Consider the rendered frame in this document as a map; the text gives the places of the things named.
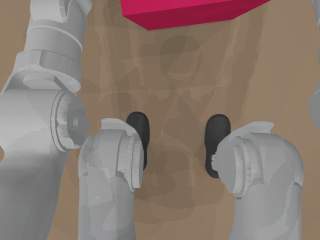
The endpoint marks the left robot forearm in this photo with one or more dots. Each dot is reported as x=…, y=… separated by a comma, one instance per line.
x=53, y=47

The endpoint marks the carton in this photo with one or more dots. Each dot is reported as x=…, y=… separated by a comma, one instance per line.
x=162, y=14

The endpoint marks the robot left upper arm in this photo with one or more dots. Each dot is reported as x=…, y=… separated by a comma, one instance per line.
x=38, y=130

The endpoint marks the left robot shin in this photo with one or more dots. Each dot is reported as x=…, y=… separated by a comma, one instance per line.
x=106, y=124

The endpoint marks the robot right upper arm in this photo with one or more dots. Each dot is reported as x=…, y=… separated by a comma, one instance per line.
x=314, y=105

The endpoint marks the left robot thigh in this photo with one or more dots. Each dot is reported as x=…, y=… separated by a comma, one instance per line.
x=106, y=192

